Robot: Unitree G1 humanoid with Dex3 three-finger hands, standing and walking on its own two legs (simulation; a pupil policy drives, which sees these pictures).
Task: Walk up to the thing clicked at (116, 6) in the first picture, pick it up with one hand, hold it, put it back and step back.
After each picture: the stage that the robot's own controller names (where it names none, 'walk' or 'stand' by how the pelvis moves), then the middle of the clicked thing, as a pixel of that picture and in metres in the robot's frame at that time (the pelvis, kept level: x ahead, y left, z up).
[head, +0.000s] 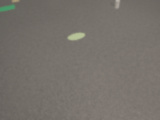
stand; (117, 4) +2.32 -0.58 -0.72
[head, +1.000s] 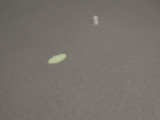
walk; (95, 20) +2.23 -0.09 -0.68
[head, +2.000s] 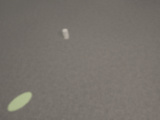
walk; (65, 33) +1.59 +0.30 -0.71
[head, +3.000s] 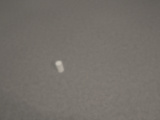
walk; (59, 66) +1.07 +0.34 -0.72
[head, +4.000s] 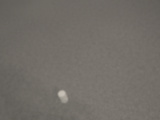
walk; (63, 96) +0.69 +0.29 -0.72
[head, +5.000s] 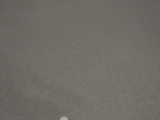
walk; out of the picture +0.49 +0.21 -0.71
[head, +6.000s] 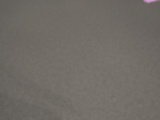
stand; out of the picture +0.39 +0.24 -0.71
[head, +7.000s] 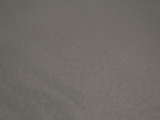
stand; out of the picture +0.36 +0.18 -0.71
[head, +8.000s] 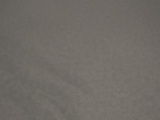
stand; out of the picture +0.38 +0.24 -0.71
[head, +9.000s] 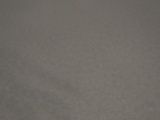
stand; out of the picture +0.38 +0.23 -0.72
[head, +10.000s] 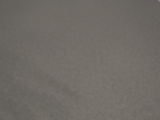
stand; out of the picture +0.37 +0.23 -0.72
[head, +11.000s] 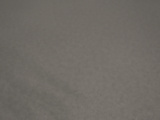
stand; out of the picture +0.36 +0.23 -0.72
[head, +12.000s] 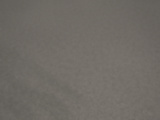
stand; out of the picture +0.37 +0.23 -0.73
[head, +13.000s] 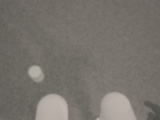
go down; (36, 74) +0.44 +0.23 -0.41
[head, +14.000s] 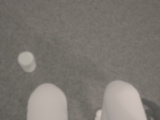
go down; (27, 62) +0.46 +0.23 -0.31
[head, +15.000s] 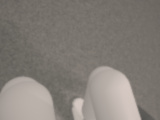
close in; out of the picture +0.44 +0.27 -0.23
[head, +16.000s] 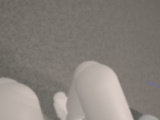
close; out of the picture +0.44 +0.29 -0.23
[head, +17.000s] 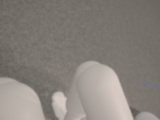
lift; out of the picture +0.43 +0.29 -0.23
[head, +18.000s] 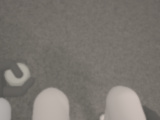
lift; (20, 79) +0.34 +0.24 -0.08
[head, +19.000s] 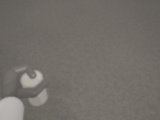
hold; (35, 88) +0.34 +0.18 +0.04
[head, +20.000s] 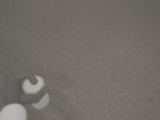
hold; (37, 93) +0.33 +0.18 -0.01
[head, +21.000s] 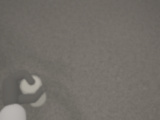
crouch; (34, 91) +0.34 +0.18 -0.06
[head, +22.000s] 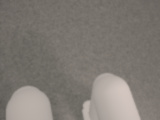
lower; out of the picture +0.49 +0.27 -0.11
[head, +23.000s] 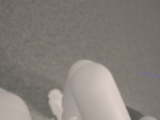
lower; out of the picture +0.45 +0.30 -0.23
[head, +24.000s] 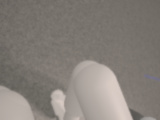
lower; out of the picture +0.45 +0.30 -0.23
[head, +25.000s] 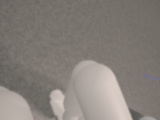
lower; out of the picture +0.45 +0.30 -0.24
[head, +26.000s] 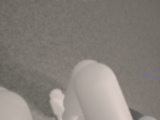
lower; out of the picture +0.45 +0.30 -0.24
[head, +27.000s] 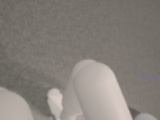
open; out of the picture +0.45 +0.28 -0.24
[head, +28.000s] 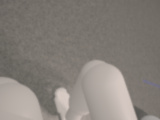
stand; out of the picture +0.45 +0.29 -0.24
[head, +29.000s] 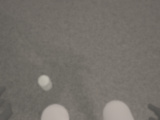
walk; (45, 83) +0.45 +0.22 -0.48
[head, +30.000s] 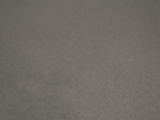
stand; out of the picture +0.41 +0.20 -0.66
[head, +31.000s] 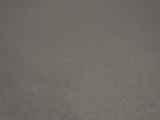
stand; out of the picture +0.41 +0.21 -0.66
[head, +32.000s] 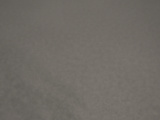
stand; out of the picture +0.42 +0.20 -0.71
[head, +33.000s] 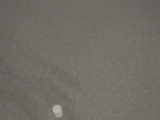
walk; (57, 111) +0.44 +0.17 -0.70
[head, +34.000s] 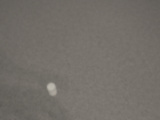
walk; (52, 89) +0.59 +0.23 -0.70
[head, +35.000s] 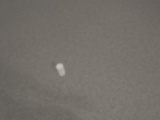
walk; (60, 69) +0.88 +0.30 -0.70
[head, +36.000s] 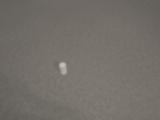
stand; (63, 68) +1.02 +0.22 -0.71
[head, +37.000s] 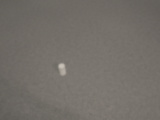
stand; (62, 69) +1.04 +0.22 -0.72
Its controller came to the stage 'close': yes
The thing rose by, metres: 0.71
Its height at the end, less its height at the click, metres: +0.00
